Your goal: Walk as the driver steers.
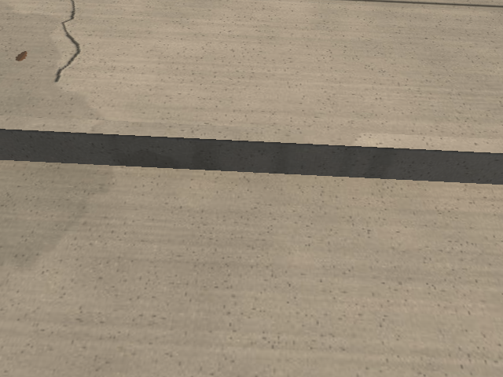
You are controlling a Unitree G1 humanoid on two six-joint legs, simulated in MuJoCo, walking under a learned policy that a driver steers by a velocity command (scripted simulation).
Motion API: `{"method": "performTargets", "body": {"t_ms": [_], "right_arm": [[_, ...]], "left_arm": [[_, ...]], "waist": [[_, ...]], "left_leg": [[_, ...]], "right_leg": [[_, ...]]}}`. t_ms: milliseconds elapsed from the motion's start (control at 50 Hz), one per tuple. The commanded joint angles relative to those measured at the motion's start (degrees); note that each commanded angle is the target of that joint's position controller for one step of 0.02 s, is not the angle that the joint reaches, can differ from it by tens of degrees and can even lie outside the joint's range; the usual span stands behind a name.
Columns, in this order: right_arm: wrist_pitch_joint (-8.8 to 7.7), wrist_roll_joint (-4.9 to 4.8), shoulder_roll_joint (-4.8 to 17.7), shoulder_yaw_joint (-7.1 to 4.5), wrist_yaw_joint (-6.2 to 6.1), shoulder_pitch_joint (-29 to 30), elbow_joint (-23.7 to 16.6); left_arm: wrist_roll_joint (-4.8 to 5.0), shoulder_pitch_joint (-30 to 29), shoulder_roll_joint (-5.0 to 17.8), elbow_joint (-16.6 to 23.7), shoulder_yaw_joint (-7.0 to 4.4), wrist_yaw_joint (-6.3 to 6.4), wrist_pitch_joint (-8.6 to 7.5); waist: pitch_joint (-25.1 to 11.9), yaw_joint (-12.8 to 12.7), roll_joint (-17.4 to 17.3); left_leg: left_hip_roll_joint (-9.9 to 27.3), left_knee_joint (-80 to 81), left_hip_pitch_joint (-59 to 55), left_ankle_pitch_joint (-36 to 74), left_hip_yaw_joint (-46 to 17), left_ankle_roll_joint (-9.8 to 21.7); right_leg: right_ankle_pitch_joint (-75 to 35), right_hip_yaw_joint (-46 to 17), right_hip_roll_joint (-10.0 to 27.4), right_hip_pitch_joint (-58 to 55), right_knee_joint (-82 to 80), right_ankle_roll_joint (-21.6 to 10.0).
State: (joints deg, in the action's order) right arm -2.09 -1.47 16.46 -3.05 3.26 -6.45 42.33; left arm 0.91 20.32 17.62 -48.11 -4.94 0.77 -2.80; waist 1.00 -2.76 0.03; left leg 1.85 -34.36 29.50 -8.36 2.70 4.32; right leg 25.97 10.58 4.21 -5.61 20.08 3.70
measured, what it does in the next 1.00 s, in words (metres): walks ahead: right foot, then left foot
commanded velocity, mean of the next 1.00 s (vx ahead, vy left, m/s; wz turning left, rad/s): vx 0.47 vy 0.00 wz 0.08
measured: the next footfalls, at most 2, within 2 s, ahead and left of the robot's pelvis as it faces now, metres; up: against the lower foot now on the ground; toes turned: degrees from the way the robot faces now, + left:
right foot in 0.50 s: +0.50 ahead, -0.04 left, +0.00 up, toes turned +14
left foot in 0.98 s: +0.72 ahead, +0.23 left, +0.00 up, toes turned -2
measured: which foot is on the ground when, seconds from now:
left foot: down 0.00-0.52, up 0.54-0.96, down 0.98-1.00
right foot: down 0.00-0.02, up 0.04-0.48, down 0.50-0.98, up 1.00-1.00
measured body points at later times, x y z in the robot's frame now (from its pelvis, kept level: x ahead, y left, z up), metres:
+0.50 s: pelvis +0.30 +0.03 +0.01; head +0.33 +0.04 +0.45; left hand +0.48 +0.31 -0.06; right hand +0.38 -0.26 -0.11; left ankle +0.11 +0.10 -0.72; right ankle +0.46 -0.05 -0.72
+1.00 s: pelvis +0.57 +0.10 +0.01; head +0.60 +0.10 +0.46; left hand +0.56 +0.40 -0.11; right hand +0.84 -0.12 -0.04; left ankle +0.68 +0.22 -0.72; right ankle +0.46 -0.04 -0.71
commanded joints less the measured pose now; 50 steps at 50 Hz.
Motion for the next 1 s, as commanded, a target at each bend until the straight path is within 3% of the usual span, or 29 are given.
{"method": "performTargets", "body": {"t_ms": [20,40,60,80,100,120,140,180,240,320,400,460,480,500,520,540,560,580,600,620,640,700,780,820,880,920,960,980,1000], "right_arm": [[0.06,-0.69,18.8,-6.74,-1.8,-21.1,1.0],[-0.71,-0.49,18.3,-5.68,-1.52,-20.5,-0.6],[-1.45,0.1,13.7,-4.23,-1.29,-18.5,-0.7],[-1.87,0.3,11.7,-3.63,-1.35,-16.3,-0.9],[-1.88,0.39,10.0,-3.07,-1.44,-12.5,-1.6],[-1.88,0.9,8.1,-2.37,-1.63,-9.2,-2.7],[-1.82,1.42,7.7,-2.15,-1.85,-7.3,-3.8],[-2.08,1.16,8.2,-2.34,-2.39,-6.8,-4.3],[-2.28,0.65,9.3,-2.7,-3.43,-9.1,-3.4],[-1.92,0.24,9.1,-2.6,-4.16,-12.6,-1.7],[-1.43,0.14,8.9,-2.55,-4.31,-16.5,0.6],[-0.62,0.49,9.6,-2.97,-4.56,-16.5,1.0],[-0.37,0.59,9.7,-2.95,-4.52,-15.5,0.8],[-0.19,1.08,8.9,-2.4,-4.38,-14.3,0.1],[-0.24,2.36,6.1,-1.18,-4.4,-16.3,-1.0],[-1.13,0.97,1.3,0.12,-4.01,-24.5,-0.9],[-1.87,0.51,6.5,-0.36,-3.69,-20.8,-0.6],[-2.5,-0.06,9.1,-1.09,-3.42,-12.8,-2.5],[-3.26,0.66,8.5,-0.81,-3.37,-8.1,-3.6],[-3.91,1.64,7.8,-0.92,-3.21,-6.2,-4.4],[-4.16,2.02,7.0,-0.92,-3.01,-6.8,-4.6],[-3.76,2.34,4.7,-0.3,-2.98,-7.4,-4.8],[-3.85,2.3,2.8,0.78,-2.82,1.2,-7.0],[-4.29,1.84,3.1,0.79,-2.44,4.9,-7.6],[-4.76,1.16,4.6,0.22,-2.08,8.0,-8.6],[-5.02,1.53,6.4,-0.67,-2.21,7.3,-8.7],[-5.49,2.37,8.1,-1.74,-2.84,1.0,-7.5],[-5.62,3.42,11.1,-2.53,-3.52,-5.9,-7.0],[-4.39,4.14,13.6,-2.84,-3.96,-9.4,-6.9]], "left_arm": [[-1.77,0.1,3.8,7.6,0.25,0.43,-0.94],[-1.48,-1.1,1.4,8.4,1.5,0.11,-3.14],[1.05,-6.4,6.7,9.4,0.25,-0.66,-4.6],[1.65,-8.7,7.0,10.2,0.36,-0.88,-5.49],[0.25,-9.2,6.8,10.1,0.3,-0.48,-5.88],[-0.86,-8.6,7.0,9.7,-0.17,-0.18,-5.56],[-1.15,-7.7,6.8,9.6,-0.31,-0.33,-4.9],[-1.72,-6.6,5.5,9.6,-0.19,-0.47,-3.73],[-1.96,-12.2,4.2,11.7,0.28,-0.25,-3.06],[-1.24,-20.0,1.6,13.3,1.51,-1.43,-3.96],[-0.68,-23.7,3.3,14.6,1.15,-2.74,-4.88],[-0.67,-20.6,5.2,14.3,0.43,-2.91,-5.05],[-0.75,-16.1,6.4,13.3,-0.29,-2.62,-5.15],[-0.95,-8.3,8.4,11.5,-1.19,-2.32,-5.12],[-1.73,1.0,11.6,10.4,-1.71,-2.19,-4.96],[-1.23,4.8,14.1,7.7,-2.6,-2.9,-4.45],[0.41,4.2,8.3,8.0,-0.97,-3.17,-4.34],[0.48,-0.2,6.2,8.8,-0.31,-2.87,-3.9],[-0.41,-2.8,6.2,9.5,-0.13,-2.69,-3.33],[-0.8,-4.3,6.1,9.6,-0.03,-2.58,-3.01],[-1.33,-4.7,5.5,9.8,0.28,-2.34,-2.97],[-0.18,-4.3,5.6,9.3,0.3,-1.78,-2.83],[0.34,-2.4,8.7,8.2,-0.75,-0.37,-2.04],[0.56,-0.3,9.2,7.5,-0.97,-0.11,-1.54],[1.12,2.2,8.8,6.7,-1.06,0.09,-0.91],[0.8,1.7,9.2,6.7,-1.44,0.46,-0.22],[0.62,-0.4,7.3,7.8,-1.04,0.68,0.31],[-0.41,-1.8,4.4,9.9,-0.07,0.67,0.03],[-1.43,7.7,-0.6,9.6,1.37,0.65,-0.14]], "waist": [[-13.9,10.1,-11.7],[-21.7,8.6,-14.3],[-15.9,10.5,-9.2],[-10.3,9.1,-6.8],[-6.4,6.9,-2.3],[-4.3,4.6,-2.7],[-3.3,3.2,-4.2],[-2.6,2.1,-3.9],[0.2,3.3,-2.9],[1.0,6.8,-4.6],[1.9,8.0,-4.7],[1.1,5.8,-6.3],[-1.7,3.2,-6.6],[-7.9,-0.9,-5.9],[-17.4,-3.0,0.7],[-22.7,0.7,19.7],[-18.8,-1.3,13.2],[-9.8,-2.0,7.5],[-5.3,-1.4,1.7],[-2.4,0.0,0.1],[-2.7,1.5,1.5],[-2.6,3.1,4.0],[-0.2,0.9,4.0],[-0.2,-0.6,4.3],[-0.2,-1.1,4.8],[-0.3,0.2,6.0],[-4.0,4.1,5.9],[-11.5,7.0,2.1],[-19.5,3.6,-13.6]], "left_leg": [[9.2,5.3,-45.1,-12.7,-24.6,12.8],[17.4,18.2,-51.1,-22.6,-51.4,18.7],[17.1,20.8,-48.1,-22.0,-46.0,15.6],[15.2,19.7,-41.6,-18.0,-38.4,13.7],[12.8,19.5,-33.8,-12.2,-32.2,12.1],[10.4,20.5,-27.5,-7.0,-27.4,11.0],[9.0,22.0,-23.4,-4.1,-25.6,11.1],[7.8,23.5,-19.4,3.1,-22.0,12.0],[5.6,24.2,-16.9,7.9,-17.8,11.0],[3.6,23.4,-15.7,5.3,-14.5,8.0],[7.6,19.5,-24.3,6.8,-18.3,7.6],[9.9,14.4,-30.8,18.9,-19.9,6.2],[8.4,9.0,-31.3,29.5,-18.7,5.3],[5.5,-1.0,-28.9,34.3,-15.6,3.8],[1.1,-17.8,-18.0,20.2,-13.3,2.0],[-8.5,-36.8,3.1,-19.9,-10.0,-2.5],[-5.1,-41.5,10.3,-23.0,-13.3,-2.1],[-2.2,-41.2,13.2,-17.6,-11.3,-2.0],[-0.4,-38.7,12.2,-13.9,-9.5,-2.0],[1.1,-34.8,11.5,-11.4,-9.0,-2.4],[2.3,-31.9,8.6,-9.8,-9.1,-2.8],[2.5,-22.5,6.1,-9.8,-7.2,-5.3],[0.6,-5.8,1.8,3.0,-5.9,-7.7],[-1.2,-0.1,-2.1,9.9,-5.8,-8.2],[-2.0,4.8,-4.8,11.0,-7.6,-7.5],[-2.6,7.6,-7.0,8.2,-8.0,-6.2],[-1.5,12.2,-17.3,12.0,-6.9,-3.5],[6.6,9.3,-30.9,22.5,-12.7,0.1],[21.3,4.5,-47.6,42.9,-27.7,7.9]], "right_leg": [[-26.4,1.7,1.1,35.8,44.5,-1.7],[6.8,-12.0,-7.0,46.2,55.7,-1.1],[3.3,-16.5,-3.6,52.3,58.8,-2.6],[-1.2,-15.6,-0.8,53.2,56.4,-4.4],[-5.4,-15.2,1.5,50.7,51.4,-4.8],[-8.6,-15.5,3.1,46.5,46.9,-4.8],[-10.6,-15.6,3.4,43.5,45.3,-4.4],[-12.9,-14.5,2.9,41.8,41.8,-2.7],[-21.7,-13.5,1.2,43.4,30.5,-0.2],[-34.9,-11.9,-2.0,37.2,13.9,0.2],[-34.0,-13.2,-2.4,38.5,8.2,-2.3],[-25.1,-12.4,-3.1,36.5,7.1,-5.3],[-23.6,-10.5,-4.8,30.1,5.8,-6.9],[-25.8,-10.4,-3.8,18.2,6.7,-9.2],[-26.6,-22.7,6.0,0.2,9.9,-14.1],[-11.9,-50.7,16.7,-16.5,1.9,-23.1],[-1.7,-55.8,15.9,-15.5,-3.0,-21.5],[-4.2,-47.2,14.0,-7.9,-3.7,-19.4],[-11.8,-41.4,11.4,-0.4,-4.6,-18.4],[-18.6,-37.9,9.6,4.6,-5.4,-18.6],[-23.0,-35.6,7.9,7.3,-6.4,-18.4],[-28.5,-31.1,6.0,11.3,-8.6,-19.4],[-27.2,-25.9,3.0,18.0,-9.7,-17.4],[-25.7,-25.4,2.2,19.5,-8.9,-16.0],[-20.8,-28.9,3.6,17.2,-5.9,-14.6],[-25.4,-31.2,3.6,14.7,-0.9,-12.6],[-32.4,-29.7,-0.6,15.7,9.0,-9.0],[-25.1,-27.1,-4.0,22.2,21.5,-6.4],[12.8,-21.2,-10.8,36.8,38.5,-2.8]]}}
